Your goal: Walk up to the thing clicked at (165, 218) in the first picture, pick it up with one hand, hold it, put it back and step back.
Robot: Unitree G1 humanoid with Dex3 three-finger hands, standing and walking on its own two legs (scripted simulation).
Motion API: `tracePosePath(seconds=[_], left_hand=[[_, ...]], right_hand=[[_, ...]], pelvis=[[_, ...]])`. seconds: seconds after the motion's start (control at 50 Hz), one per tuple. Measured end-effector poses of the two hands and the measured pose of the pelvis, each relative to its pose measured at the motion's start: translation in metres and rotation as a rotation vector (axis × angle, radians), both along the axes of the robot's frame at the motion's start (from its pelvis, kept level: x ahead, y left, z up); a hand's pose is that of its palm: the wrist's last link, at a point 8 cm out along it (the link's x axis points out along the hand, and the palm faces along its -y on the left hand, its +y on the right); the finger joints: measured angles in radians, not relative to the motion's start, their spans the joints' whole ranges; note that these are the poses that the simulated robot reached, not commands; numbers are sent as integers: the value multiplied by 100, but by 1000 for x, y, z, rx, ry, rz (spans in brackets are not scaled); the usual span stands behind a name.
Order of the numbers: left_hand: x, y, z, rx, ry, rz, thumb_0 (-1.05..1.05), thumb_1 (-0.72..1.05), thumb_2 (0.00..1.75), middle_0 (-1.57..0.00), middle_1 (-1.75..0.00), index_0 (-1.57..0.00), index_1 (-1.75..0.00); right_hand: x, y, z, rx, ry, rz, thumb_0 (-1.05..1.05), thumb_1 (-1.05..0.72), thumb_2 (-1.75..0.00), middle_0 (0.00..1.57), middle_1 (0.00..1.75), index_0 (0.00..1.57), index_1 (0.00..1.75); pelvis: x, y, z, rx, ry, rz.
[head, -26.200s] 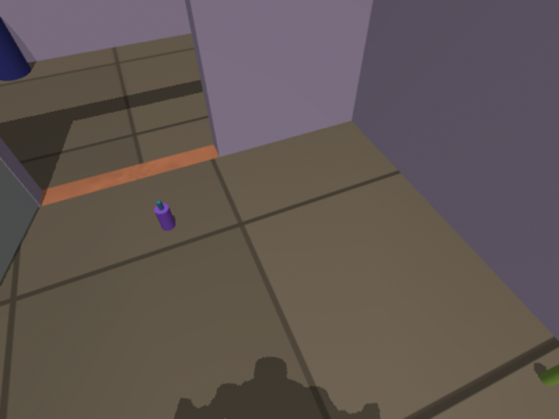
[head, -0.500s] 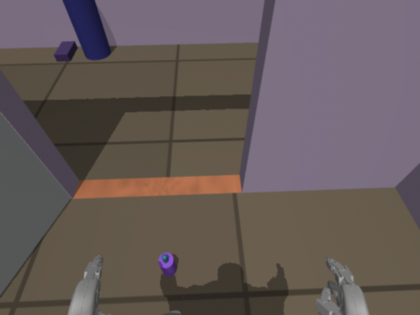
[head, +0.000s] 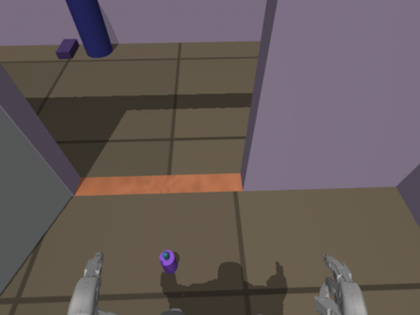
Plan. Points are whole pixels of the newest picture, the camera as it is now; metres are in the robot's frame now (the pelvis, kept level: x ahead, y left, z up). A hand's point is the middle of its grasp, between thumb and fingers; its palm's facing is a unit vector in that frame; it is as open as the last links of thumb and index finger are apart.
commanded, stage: home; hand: left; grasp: from the side
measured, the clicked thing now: (167, 260) +0.42 +0.20 -0.64
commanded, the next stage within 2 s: stand in 0.40 s
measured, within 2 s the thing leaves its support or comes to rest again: neither
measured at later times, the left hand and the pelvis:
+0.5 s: hand (120, 299) +0.17 +0.18 -0.06, palm faces +0.10 -0.96 -0.28, open 17.3 cm; pelvis +0.00 +0.00 +0.00, yaw +0 degrees
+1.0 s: hand out of the picture +0.14 +0.21 -0.10, palm faces -0.03 -0.94 -0.33, open 8.4 cm; pelvis -0.01 +0.00 +0.01, yaw +0 degrees
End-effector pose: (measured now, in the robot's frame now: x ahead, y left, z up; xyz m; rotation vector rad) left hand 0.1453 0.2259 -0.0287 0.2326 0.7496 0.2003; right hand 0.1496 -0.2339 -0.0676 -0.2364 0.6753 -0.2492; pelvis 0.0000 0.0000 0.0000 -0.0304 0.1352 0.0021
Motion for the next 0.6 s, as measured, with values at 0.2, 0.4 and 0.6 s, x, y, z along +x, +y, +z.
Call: tracePosePath(seconds=[0.2,0.4,0.6], left_hand=[[4,2,-1,3,-1,-1,-1,-51,7,-6,-6,-5,-6],[7,2,1,2,-11,-4,-1,-51,7,-6,-6,-5,-6],[2,1,-1,0,5,5,-1,-46,12,-9,-11,-9,-10]], right_hand=[[1,3,0,1,-1,-8,1,-90,-90,20,30,21,30],[4,4,2,1,-11,-2,1,-90,-90,20,30,21,30],[3,1,2,-2,-7,1,1,-90,-90,20,30,21,30]], pelvis=[[4,3,0,-1,-4,-3],[5,3,1,-1,-5,-4],[3,2,1,0,-7,-3]])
